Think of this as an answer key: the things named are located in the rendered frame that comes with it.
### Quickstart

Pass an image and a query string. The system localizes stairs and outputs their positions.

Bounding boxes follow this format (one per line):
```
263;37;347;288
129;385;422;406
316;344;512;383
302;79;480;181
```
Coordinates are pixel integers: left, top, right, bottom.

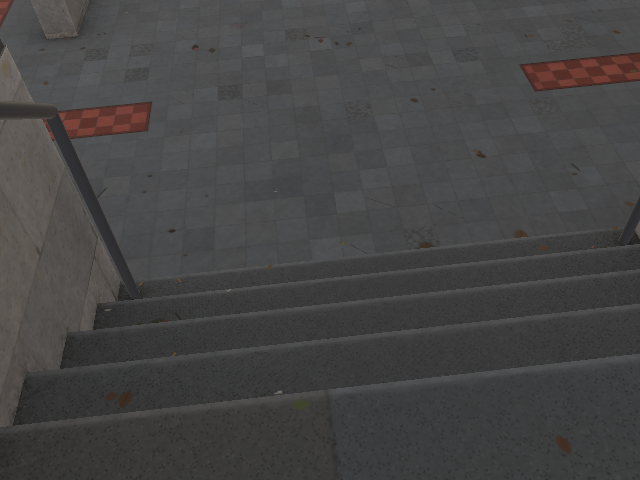
13;226;640;426

